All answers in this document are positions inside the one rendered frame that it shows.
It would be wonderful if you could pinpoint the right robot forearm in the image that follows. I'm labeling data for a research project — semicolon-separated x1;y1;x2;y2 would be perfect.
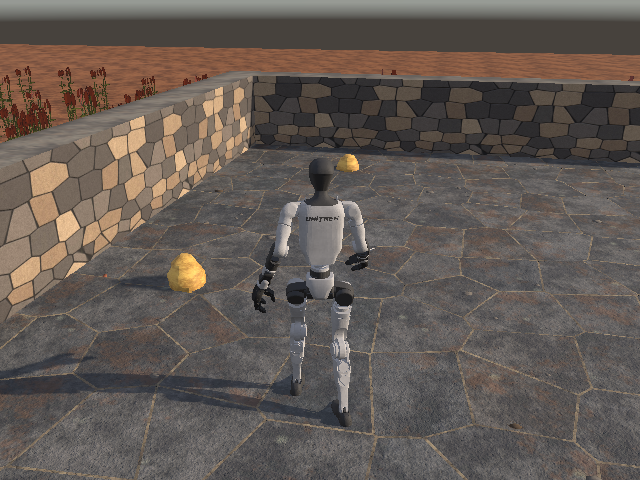
356;238;370;263

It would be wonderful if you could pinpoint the left robot hand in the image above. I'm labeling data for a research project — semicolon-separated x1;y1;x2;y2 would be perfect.
252;284;275;313

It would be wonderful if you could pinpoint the robot left upper arm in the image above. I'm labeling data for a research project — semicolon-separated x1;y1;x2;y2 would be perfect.
272;201;301;258

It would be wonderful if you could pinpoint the robot right upper arm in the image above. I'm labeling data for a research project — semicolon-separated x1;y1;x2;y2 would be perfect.
341;201;368;253

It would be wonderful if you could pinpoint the robot head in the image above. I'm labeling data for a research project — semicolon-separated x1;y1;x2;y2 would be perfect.
304;158;338;206

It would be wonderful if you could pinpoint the left robot forearm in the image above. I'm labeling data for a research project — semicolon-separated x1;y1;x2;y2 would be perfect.
256;242;281;290

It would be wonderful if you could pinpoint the robot right shin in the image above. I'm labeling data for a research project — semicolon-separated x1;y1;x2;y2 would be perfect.
332;341;351;413

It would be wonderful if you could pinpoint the right robot hand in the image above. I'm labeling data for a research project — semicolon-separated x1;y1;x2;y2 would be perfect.
345;254;368;271

